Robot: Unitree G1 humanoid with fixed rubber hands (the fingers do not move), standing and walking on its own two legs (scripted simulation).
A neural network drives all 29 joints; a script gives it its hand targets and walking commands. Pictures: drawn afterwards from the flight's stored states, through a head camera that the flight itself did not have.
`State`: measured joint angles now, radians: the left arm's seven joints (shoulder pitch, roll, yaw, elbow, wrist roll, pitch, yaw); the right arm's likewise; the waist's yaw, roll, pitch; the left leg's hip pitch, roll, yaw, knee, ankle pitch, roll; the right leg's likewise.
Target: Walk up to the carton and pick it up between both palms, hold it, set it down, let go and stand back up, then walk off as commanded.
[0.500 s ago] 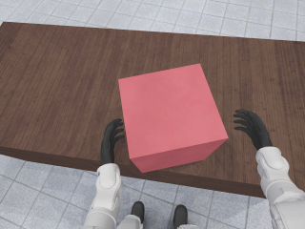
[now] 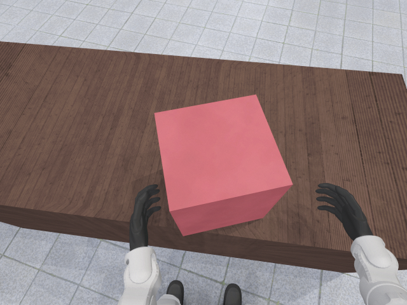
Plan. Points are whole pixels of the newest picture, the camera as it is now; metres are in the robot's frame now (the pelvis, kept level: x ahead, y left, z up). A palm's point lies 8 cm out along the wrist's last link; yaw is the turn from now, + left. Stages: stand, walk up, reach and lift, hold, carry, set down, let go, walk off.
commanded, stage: set down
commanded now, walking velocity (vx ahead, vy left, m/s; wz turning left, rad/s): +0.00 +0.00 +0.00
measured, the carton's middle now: (215, 172) +0.40 +0.03 -0.07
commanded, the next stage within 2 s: none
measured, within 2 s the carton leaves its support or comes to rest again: neither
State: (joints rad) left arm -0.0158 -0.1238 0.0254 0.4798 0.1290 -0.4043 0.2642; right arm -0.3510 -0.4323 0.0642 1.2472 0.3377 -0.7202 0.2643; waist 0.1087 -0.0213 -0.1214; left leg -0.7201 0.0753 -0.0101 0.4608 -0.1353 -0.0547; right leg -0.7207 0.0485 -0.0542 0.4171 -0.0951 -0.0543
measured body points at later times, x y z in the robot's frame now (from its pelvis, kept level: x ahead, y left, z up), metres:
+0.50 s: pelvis +0.04 +0.00 +0.01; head +0.09 +0.01 +0.46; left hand +0.25 +0.17 -0.03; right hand +0.29 -0.27 -0.04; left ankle +0.03 +0.16 -0.73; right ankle +0.04 -0.08 -0.73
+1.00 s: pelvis +0.04 +0.00 +0.01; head +0.07 +0.02 +0.46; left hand +0.23 +0.16 -0.04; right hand +0.25 -0.28 -0.04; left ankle +0.03 +0.16 -0.73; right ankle +0.04 -0.08 -0.73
